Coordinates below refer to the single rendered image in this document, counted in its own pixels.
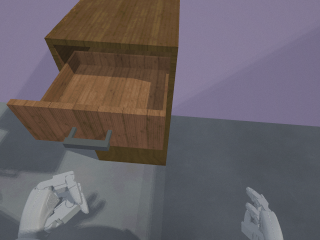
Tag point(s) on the drawer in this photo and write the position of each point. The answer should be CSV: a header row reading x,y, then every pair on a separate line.
x,y
96,92

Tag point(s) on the right robot hand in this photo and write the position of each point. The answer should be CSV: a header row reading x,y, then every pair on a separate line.
x,y
266,225

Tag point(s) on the left robot hand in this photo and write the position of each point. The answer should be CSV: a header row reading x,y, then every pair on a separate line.
x,y
36,221

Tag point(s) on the cabinet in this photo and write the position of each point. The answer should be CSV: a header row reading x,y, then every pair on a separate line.
x,y
132,27

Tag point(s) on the handle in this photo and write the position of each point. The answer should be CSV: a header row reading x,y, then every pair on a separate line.
x,y
87,144

